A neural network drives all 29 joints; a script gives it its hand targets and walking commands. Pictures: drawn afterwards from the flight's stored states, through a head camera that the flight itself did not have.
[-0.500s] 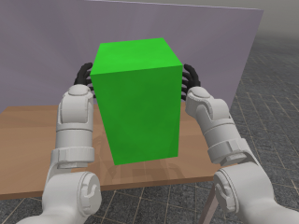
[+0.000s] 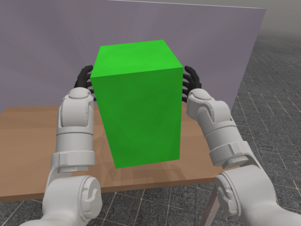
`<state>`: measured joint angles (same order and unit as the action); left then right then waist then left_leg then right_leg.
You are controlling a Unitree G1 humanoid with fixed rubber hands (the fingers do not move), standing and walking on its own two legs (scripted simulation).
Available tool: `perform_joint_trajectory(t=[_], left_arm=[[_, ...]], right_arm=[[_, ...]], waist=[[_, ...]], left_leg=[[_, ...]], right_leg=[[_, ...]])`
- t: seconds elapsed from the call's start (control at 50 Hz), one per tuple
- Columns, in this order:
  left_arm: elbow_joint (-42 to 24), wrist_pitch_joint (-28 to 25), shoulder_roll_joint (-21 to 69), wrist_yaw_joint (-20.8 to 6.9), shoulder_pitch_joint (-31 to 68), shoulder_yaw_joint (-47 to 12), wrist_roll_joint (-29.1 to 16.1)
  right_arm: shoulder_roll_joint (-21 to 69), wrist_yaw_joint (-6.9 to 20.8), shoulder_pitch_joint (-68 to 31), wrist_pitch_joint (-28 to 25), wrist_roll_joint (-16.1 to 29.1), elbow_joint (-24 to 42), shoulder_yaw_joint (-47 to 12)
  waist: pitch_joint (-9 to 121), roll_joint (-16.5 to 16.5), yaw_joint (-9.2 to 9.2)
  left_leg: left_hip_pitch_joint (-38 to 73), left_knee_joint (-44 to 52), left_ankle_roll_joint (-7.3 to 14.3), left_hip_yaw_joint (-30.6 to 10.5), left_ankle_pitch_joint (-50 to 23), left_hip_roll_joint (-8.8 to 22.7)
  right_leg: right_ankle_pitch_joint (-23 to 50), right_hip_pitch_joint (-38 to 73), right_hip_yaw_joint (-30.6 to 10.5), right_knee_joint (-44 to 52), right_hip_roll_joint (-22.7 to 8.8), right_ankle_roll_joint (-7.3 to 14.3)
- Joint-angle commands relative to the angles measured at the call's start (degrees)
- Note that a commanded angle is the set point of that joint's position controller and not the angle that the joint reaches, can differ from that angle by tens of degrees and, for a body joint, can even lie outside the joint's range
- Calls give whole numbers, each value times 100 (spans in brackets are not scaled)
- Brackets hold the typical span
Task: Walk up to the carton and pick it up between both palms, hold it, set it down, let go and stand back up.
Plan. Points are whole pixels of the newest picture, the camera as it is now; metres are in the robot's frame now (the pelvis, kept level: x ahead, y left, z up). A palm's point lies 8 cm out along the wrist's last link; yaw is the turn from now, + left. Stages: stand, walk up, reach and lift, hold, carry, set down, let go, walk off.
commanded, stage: hold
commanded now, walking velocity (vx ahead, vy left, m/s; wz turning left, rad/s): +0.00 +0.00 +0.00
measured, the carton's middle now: (140, 102) +0.42 +0.00 +0.21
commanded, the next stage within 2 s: none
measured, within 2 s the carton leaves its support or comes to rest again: neither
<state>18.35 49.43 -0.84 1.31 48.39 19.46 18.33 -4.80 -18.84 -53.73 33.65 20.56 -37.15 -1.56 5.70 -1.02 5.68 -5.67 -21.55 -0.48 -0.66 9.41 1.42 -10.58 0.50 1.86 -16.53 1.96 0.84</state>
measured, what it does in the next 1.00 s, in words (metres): stands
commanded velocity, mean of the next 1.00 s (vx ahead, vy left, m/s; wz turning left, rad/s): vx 0.00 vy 0.00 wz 0.00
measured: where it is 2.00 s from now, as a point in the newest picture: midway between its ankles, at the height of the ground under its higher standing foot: outside the picture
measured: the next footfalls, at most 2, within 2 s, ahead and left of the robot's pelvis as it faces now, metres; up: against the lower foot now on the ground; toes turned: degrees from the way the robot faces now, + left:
none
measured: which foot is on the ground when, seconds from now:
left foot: down 0.00-1.00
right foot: down 0.00-1.00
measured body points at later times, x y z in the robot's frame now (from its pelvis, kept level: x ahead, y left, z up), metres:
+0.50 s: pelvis +0.01 +0.00 +0.00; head -0.08 +0.02 +0.44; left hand +0.38 +0.15 +0.27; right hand +0.38 -0.13 +0.27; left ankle +0.03 +0.12 -0.75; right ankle -0.01 -0.11 -0.75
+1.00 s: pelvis +0.00 +0.00 +0.00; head -0.09 +0.02 +0.44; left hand +0.38 +0.15 +0.27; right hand +0.37 -0.13 +0.27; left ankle +0.03 +0.12 -0.75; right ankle -0.01 -0.11 -0.75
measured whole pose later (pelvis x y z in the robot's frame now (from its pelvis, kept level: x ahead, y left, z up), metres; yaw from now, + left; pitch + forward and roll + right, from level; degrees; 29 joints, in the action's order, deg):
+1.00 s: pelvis +0.00 +0.00 +0.00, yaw +0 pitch -6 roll -1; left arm 20.5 49.1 -1.4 1.1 50.3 19.9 18.6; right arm -3.8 -18.7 -54.9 33.9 18.8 -38.1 0.6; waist 6.4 -1.4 5.6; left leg -5.8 -20.9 -0.6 -0.7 8.8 1.4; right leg -10.5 -0.1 1.9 -16.9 2.0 1.0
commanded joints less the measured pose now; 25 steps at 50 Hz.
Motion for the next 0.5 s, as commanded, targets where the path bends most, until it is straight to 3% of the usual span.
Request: perform_joint_trajectory(t=[0.0,0.04,0.06,0.12,0.16,0.26,0.28,0.38,0.46,0.48], left_arm=[[-1120,-519,3718,-812,4568,-2699,-1401],[-834,-465,3692,-810,4412,-2643,-1375],[-721,-457,3616,-826,4371,-2470,-1297],[-793,-445,3667,-855,4358,-2571,-1263],[-694,-432,3662,-855,4437,-2507,-1236],[-924,-489,3773,-804,4465,-2702,-1435],[-985,-466,3794,-789,4309,-2742,-1397],[-846,-355,3608,-910,4054,-2518,-1160],[-829,-335,3517,-977,4075,-2351,-1063],[-989,-357,3533,-1000,4109,-2433,-1124]], right_arm=[[3626,733,-5030,-421,893,2263,-1506],[3543,727,-5163,-408,851,2308,-1458],[3579,726,-5184,-399,812,2294,-1469],[3549,739,-4997,-389,733,2136,-1359],[3531,760,-5092,-382,726,2033,-1333],[3674,735,-5289,-431,849,2479,-1548],[3608,725,-5120,-416,894,2444,-1565],[3467,678,-4706,-308,782,2076,-1414],[3507,684,-4814,-293,828,2077,-1488],[3533,677,-4720,-298,864,2122,-1513]], waist=[[2487,509,145],[2237,473,129],[2129,326,14],[2084,454,118],[1949,479,72],[2407,436,40],[2382,534,101],[1761,395,161],[1723,324,39],[1825,346,100]], left_leg=[[1453,-70,-189,-81,-1609,-292],[1363,-78,-153,-92,-1475,-294],[1270,-27,-99,-58,-1282,-308],[1162,79,-125,-69,-1092,-271],[1099,95,-116,-52,-1044,-267],[1292,-104,-145,-79,-1531,-284],[1381,-131,-198,-104,-1717,-273],[1240,9,-188,-76,-1487,-279],[1203,33,-158,-45,-1543,-306],[1259,-4,-177,-62,-1650,-315]], right_leg=[[1415,-165,-60,153,239,-442],[1300,-318,-49,224,218,-450],[1115,-290,-46,253,215,-462],[964,-249,-56,238,208,-407],[860,-298,-70,249,200,-395],[1417,-142,-75,148,230,-438],[1579,-93,-67,126,253,-413],[1502,-146,-43,204,216,-433],[1602,32,-65,205,203,-455],[1792,82,-79,157,190,-470]])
